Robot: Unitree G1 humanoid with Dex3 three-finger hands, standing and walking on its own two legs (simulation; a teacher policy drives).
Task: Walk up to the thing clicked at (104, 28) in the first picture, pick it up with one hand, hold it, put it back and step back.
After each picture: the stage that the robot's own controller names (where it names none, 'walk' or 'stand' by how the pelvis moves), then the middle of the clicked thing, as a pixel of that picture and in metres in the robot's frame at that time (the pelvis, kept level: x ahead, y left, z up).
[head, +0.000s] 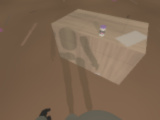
stand; (102, 30) +0.99 -0.11 +0.00
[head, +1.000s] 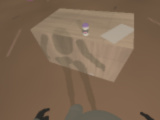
walk; (85, 29) +0.89 +0.12 +0.02
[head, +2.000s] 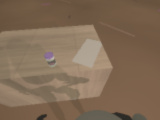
walk; (50, 59) +0.49 +0.29 +0.02
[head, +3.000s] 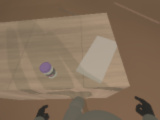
walk; (49, 70) +0.32 +0.28 +0.02
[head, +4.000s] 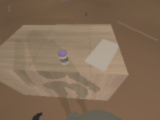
walk; (63, 57) +0.49 +0.22 +0.02
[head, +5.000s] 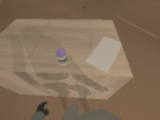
stand; (62, 57) +0.44 +0.22 +0.04
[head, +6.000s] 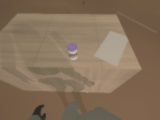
stand; (72, 52) +0.47 +0.17 +0.04
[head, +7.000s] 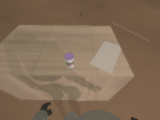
stand; (69, 60) +0.45 +0.18 +0.01
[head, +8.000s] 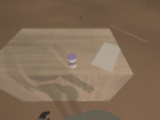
stand; (72, 60) +0.48 +0.17 +0.00
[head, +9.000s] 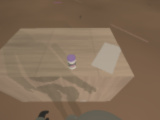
stand; (71, 62) +0.46 +0.16 +0.00
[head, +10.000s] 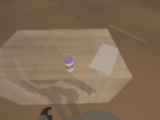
stand; (68, 64) +0.44 +0.18 +0.00
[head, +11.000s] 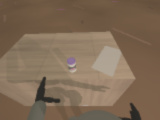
rise first; (71, 65) +0.45 +0.19 +0.00
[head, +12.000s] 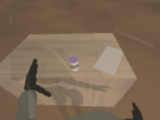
go down; (74, 63) +0.47 +0.17 +0.01
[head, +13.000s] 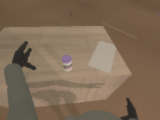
go down; (67, 63) +0.44 +0.17 +0.02
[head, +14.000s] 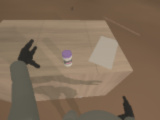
close in; (67, 58) +0.46 +0.16 +0.03
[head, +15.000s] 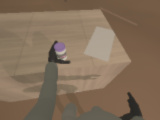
close; (61, 52) +0.47 +0.18 +0.07
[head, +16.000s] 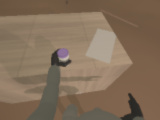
lift; (64, 57) +0.43 +0.16 +0.06
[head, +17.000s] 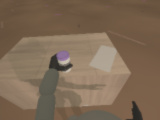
lift; (64, 62) +0.33 +0.17 +0.19
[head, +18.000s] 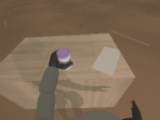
hold; (64, 59) +0.33 +0.17 +0.21
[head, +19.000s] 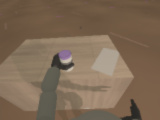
hold; (66, 61) +0.33 +0.16 +0.19
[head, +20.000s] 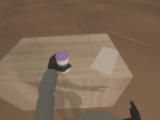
crouch; (63, 62) +0.33 +0.18 +0.18
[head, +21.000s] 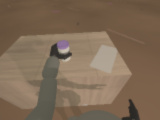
crouch; (64, 51) +0.40 +0.18 +0.20
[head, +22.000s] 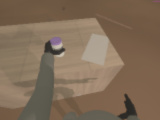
lower; (57, 47) +0.48 +0.19 +0.13
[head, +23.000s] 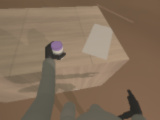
lower; (58, 50) +0.47 +0.19 +0.07
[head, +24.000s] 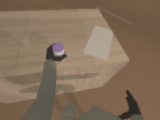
lower; (59, 52) +0.46 +0.18 +0.07
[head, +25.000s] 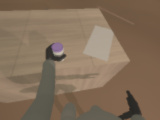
lower; (58, 52) +0.46 +0.19 +0.07
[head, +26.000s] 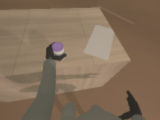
loosen; (59, 51) +0.46 +0.18 +0.07
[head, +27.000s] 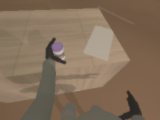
withdraw; (58, 52) +0.46 +0.19 +0.07
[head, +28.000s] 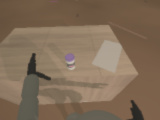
sink last; (70, 61) +0.44 +0.17 +0.04
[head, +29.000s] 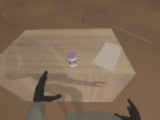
stand; (72, 59) +0.48 +0.19 +0.02
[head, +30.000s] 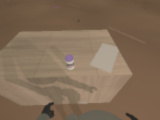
stand; (69, 62) +0.47 +0.18 +0.01
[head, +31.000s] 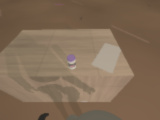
stand; (71, 62) +0.47 +0.17 +0.00
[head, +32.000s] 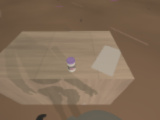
stand; (71, 64) +0.45 +0.17 +0.00
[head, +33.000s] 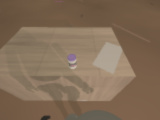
stand; (72, 61) +0.46 +0.17 +0.00
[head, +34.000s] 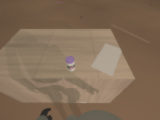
stand; (70, 63) +0.44 +0.18 +0.00
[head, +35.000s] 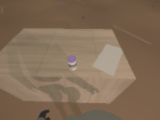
stand; (72, 63) +0.45 +0.17 +0.00
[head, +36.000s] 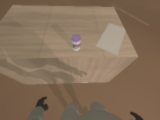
walk; (76, 42) +0.57 +0.14 +0.02
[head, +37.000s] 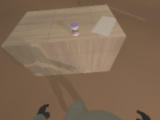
walk; (74, 29) +0.81 +0.22 +0.02
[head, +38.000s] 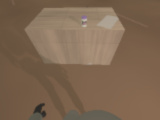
stand; (84, 21) +1.09 +0.14 +0.03
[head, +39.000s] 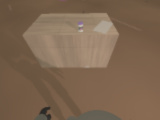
stand; (80, 26) +1.09 +0.17 +0.00
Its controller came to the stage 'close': yes
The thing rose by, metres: 0.21
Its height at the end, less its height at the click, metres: +0.00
